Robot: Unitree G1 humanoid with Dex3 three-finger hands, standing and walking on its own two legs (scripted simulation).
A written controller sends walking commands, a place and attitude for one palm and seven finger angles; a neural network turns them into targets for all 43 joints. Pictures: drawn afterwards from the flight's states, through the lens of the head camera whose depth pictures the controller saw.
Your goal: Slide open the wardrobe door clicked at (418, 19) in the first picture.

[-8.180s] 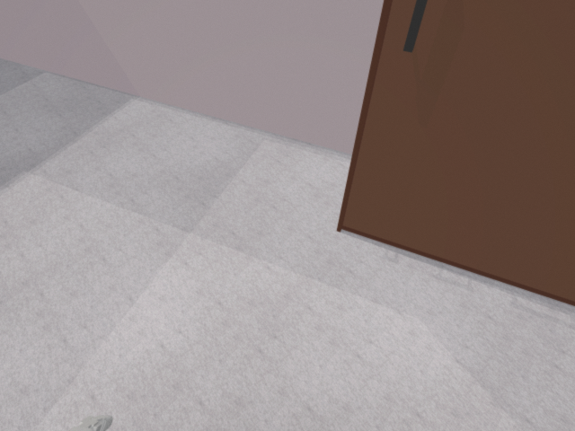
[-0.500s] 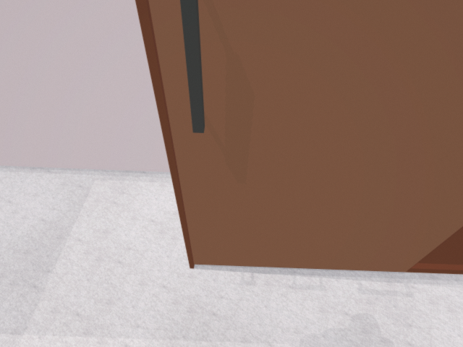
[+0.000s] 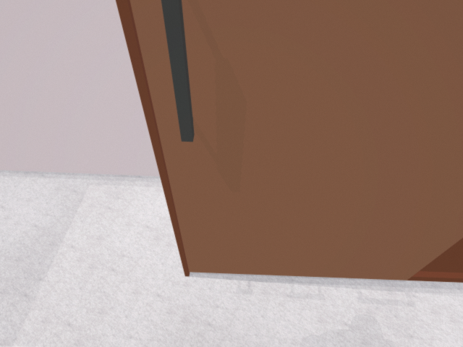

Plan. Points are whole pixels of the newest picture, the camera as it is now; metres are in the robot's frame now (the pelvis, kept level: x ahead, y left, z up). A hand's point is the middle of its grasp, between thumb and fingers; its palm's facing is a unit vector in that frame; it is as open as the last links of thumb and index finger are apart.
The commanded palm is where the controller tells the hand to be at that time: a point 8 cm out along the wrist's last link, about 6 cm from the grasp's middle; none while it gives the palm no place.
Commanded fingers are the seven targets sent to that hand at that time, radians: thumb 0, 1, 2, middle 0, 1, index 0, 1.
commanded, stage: come to a stop and stand still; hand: left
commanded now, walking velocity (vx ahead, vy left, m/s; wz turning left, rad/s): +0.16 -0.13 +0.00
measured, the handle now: (181, 63) +0.50 +0.12 +0.24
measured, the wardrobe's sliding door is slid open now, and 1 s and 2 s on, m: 0.00 0.00 0.00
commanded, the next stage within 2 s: none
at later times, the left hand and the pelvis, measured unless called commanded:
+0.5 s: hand out of the picture +0.04 +0.18 -0.17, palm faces +0.06 -0.97 -0.22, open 7.3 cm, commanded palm none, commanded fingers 0.00 0.90 0.90 -0.20 -0.30 -0.20 -0.30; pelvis +0.03 -0.01 +0.00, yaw +1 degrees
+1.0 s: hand out of the picture -0.04 +0.21 -0.17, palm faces +0.04 -0.98 -0.20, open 7.4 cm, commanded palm none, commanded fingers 0.00 0.90 0.90 -0.20 -0.30 -0.20 -0.30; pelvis -0.06 +0.03 +0.00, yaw +1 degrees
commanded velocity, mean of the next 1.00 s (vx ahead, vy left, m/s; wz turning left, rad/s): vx -0.05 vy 0.00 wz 0.00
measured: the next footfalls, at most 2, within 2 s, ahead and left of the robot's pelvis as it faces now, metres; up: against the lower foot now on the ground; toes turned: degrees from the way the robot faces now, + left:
right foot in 1.82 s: -0.19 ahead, -0.03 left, +0.00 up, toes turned -3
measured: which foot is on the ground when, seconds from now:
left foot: down 0.00-1.00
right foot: down 0.00-1.00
